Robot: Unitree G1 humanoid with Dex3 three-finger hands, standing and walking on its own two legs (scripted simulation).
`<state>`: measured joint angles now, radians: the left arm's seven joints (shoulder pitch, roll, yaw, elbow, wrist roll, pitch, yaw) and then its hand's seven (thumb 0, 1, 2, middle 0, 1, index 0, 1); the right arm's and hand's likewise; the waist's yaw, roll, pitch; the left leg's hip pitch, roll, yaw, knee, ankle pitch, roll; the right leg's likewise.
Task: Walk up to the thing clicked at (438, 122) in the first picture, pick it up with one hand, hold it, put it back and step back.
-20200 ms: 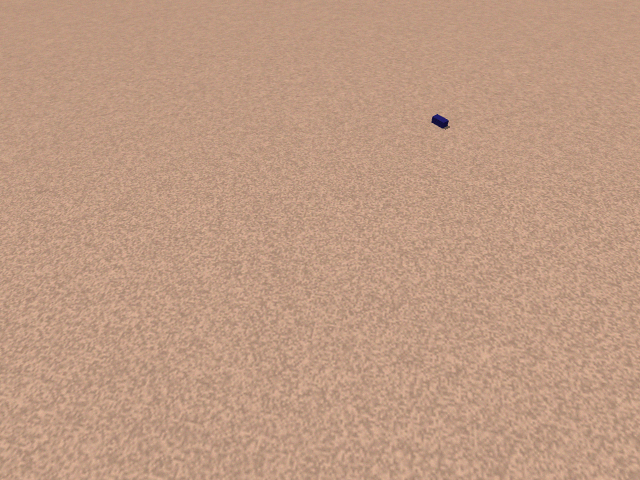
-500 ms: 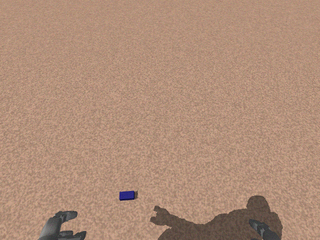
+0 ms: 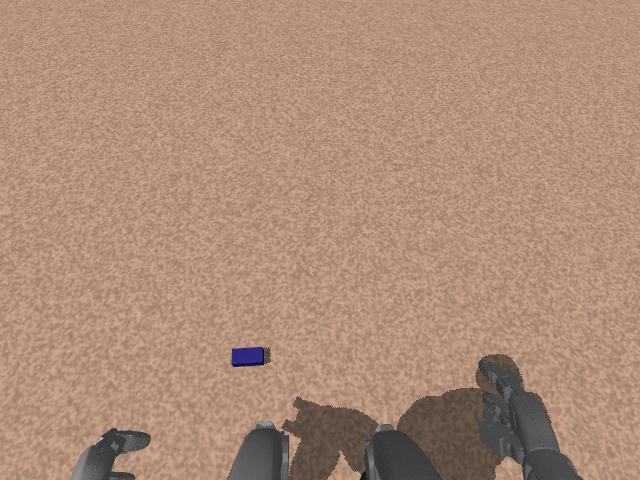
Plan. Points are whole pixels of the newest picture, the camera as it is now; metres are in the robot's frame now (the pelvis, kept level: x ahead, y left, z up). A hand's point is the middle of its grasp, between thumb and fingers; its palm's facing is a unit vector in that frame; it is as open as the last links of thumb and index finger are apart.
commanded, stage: rise first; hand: left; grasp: from above
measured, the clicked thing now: (248, 357) +0.42 +0.19 -0.66
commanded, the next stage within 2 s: none
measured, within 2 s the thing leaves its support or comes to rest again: neither
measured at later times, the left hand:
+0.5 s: hand (175, 419) +0.24 +0.27 -0.33, palm faces -0.45 -0.45 -0.77, open 12.5 cm
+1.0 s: hand (197, 385) +0.32 +0.27 -0.46, palm faces -0.47 -0.10 -0.88, open 12.2 cm
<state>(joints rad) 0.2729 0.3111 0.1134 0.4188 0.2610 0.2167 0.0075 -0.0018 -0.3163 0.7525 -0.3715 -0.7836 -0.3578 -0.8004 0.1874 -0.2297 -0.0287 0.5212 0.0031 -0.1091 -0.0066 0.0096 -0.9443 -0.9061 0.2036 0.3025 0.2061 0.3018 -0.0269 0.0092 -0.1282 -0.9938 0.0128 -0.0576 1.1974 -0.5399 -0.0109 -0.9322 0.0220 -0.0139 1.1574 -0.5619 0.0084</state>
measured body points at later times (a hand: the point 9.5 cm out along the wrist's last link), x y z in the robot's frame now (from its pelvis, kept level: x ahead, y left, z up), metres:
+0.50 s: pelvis -0.06 -0.01 -0.18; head +0.13 +0.00 +0.22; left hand +0.26 +0.29 -0.29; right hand +0.11 -0.27 -0.31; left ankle +0.01 +0.12 -0.64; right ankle +0.00 -0.13 -0.64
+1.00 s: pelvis -0.09 +0.00 -0.30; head +0.12 +0.04 +0.10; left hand +0.34 +0.28 -0.41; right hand -0.03 -0.28 -0.42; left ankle +0.01 +0.12 -0.64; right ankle -0.01 -0.13 -0.64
